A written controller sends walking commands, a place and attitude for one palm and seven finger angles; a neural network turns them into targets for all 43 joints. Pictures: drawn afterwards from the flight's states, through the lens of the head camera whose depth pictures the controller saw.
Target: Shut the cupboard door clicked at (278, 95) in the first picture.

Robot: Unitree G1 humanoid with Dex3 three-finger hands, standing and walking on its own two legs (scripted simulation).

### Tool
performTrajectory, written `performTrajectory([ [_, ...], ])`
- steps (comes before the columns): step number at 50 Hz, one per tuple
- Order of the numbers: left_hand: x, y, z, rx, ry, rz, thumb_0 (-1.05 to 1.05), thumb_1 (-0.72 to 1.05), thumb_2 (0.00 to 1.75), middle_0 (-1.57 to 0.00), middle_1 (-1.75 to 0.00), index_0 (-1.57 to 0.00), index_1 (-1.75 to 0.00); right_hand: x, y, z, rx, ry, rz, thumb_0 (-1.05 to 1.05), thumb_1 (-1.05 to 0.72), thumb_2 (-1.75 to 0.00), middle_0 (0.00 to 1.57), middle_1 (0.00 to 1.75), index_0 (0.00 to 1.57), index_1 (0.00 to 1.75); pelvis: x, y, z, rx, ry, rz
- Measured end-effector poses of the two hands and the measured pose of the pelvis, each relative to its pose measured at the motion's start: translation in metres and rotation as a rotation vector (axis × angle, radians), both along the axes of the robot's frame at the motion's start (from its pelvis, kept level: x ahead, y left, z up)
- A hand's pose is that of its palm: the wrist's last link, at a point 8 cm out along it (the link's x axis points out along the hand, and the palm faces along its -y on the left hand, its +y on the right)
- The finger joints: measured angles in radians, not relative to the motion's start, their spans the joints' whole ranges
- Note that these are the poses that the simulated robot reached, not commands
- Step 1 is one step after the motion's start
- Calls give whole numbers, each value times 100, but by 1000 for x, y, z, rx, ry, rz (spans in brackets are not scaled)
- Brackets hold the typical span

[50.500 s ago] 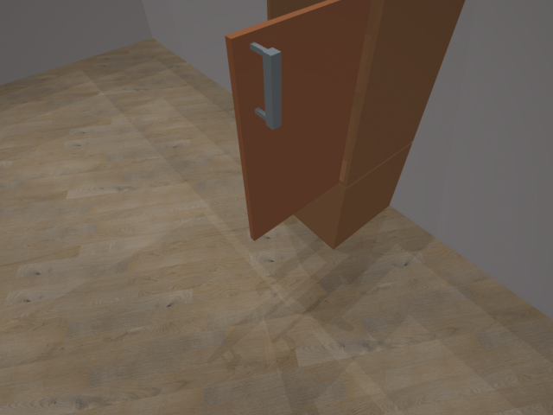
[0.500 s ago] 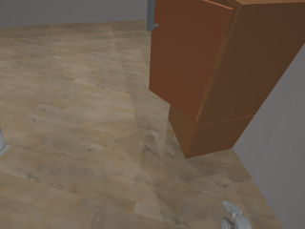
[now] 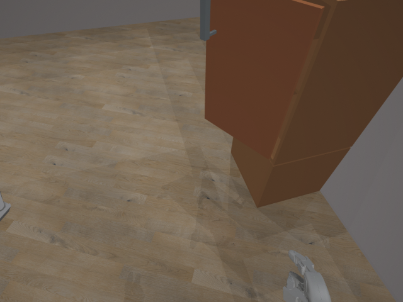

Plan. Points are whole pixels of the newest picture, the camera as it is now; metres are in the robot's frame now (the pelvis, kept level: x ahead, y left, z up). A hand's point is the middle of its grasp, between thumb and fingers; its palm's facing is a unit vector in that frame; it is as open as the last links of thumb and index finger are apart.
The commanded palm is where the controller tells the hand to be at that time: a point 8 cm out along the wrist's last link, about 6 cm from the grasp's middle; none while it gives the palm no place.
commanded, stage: stop stepping back and stand still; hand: left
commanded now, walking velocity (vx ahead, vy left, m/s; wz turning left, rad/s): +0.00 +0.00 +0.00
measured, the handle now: (209, 13) +0.91 +0.02 +0.16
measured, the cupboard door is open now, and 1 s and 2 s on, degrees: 31 31 31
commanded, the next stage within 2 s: let the arm hang, fingers relaxed in 0.16 s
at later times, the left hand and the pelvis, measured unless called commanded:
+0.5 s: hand out of the picture +0.12 +0.21 -0.12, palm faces -0.04 -0.95 -0.31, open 7.4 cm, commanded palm none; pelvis -0.01 +0.01 -0.01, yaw +1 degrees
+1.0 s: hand out of the picture -0.02 +0.20 -0.16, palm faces +0.02 -0.97 -0.26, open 7.3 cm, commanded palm none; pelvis -0.01 +0.00 +0.01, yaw +0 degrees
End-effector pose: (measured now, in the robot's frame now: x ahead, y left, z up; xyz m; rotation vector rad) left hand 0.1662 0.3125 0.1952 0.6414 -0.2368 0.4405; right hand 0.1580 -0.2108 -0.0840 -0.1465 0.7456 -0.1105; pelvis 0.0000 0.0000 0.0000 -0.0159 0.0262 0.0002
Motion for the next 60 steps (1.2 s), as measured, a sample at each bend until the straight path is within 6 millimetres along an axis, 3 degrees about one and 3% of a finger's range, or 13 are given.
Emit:
performTrajectory([
  [6, 3, -16, -38, -141, 134, -38, 2, 90, 90, -21, -30, -21, -30, 8, 2, 3, -12, 2, -3, 1, -90, -90, 21, 30, 20, 30, 3, 3, 0, 4, 1, -8],
  [10, 1, -20, -32, -141, 93, -75, 2, 89, 90, -21, -30, -21, -30, 5, -6, 9, -63, 14, -7, 1, -90, -90, 21, 30, 20, 30, 3, 2, 0, 3, -2, -1],
  [14, 1, -11, -20, -76, 38, -77, 2, 89, 90, -21, -30, -22, -30, 2, -15, 11, -85, 11, 3, 1, -90, -90, 21, 30, 20, 30, 2, 3, 0, -3, 4, 11],
  [16, 12, -2, -54, -118, 181, -60, 1, 89, 90, -21, -30, -21, -30, 1, -22, 0, -76, 34, 46, 1, -90, -90, 21, 30, 20, 30, -1, 8, -2, -7, 10, 22],
  [18, 18, 3, -109, -218, 411, -13, 0, 90, 90, -20, -30, -20, -30, -2, -30, -13, -72, 66, 51, 1, -90, -90, 21, 30, 20, 30, -4, 13, -5, -4, 13, 22],
  [20, 10, -3, -168, -313, 659, 26, 0, 91, 90, -20, -30, -20, -29, -10, -37, -23, -69, 97, 36, 1, -90, -90, 21, 30, 20, 30, -8, 15, -7, 2, 10, 17],
  [24, -39, -41, -263, -471, 1056, 40, 1, 91, 90, -20, -30, -20, -29, -41, -45, -33, -75, 196, 4, 1, -90, -90, 21, 30, 20, 30, -13, 13, -7, 16, -6, 9],
  [27, -86, -76, -309, -594, 1255, 42, 1, 91, 90, -20, -30, -20, -29, -74, -47, -36, -89, 319, -8, 1, -91, -90, 20, 30, 20, 30, -15, 7, -5, 21, -16, 12],
  [29, -114, -92, -327, -677, 1329, 80, 1, 93, 90, -20, -30, -20, -29, -98, -46, -37, -96, 409, -15, 1, -91, -90, 20, 30, 20, 30, -16, 3, -3, 18, -20, 17],
  [35, -163, -81, -337, -708, 1443, 200, -2, 99, 90, -21, -30, -21, -30, -155, -38, -42, -76, 606, -45, 1, -91, -90, 20, 30, 20, 30, -18, -3, 2, 3, -25, 28],
  [42, -196, -67, -325, -680, 1525, 296, 0, 94, 90, -20, -30, -20, -29, -177, -20, -55, -2, 654, -81, 1, -91, -90, 20, 30, 20, 30, -16, 0, 6, 2, -37, 18],
  [49, -195, -67, -321, -669, 1524, 311, 1, 92, 90, -20, -30, -20, -29, -176, -3, -63, 51, 646, -85, 1, -91, -90, 20, 30, 20, 30, -14, 2, 7, 9, -43, 6],
  [60, -177, -96, -331, -720, 1515, 238, 1, 92, 90, -20, -30, -20, -29, -179, -2, -60, 48, 656, -112, 1, -91, -90, 20, 30, 20, 30, -8, 1, 8, 15, -44, -2],
])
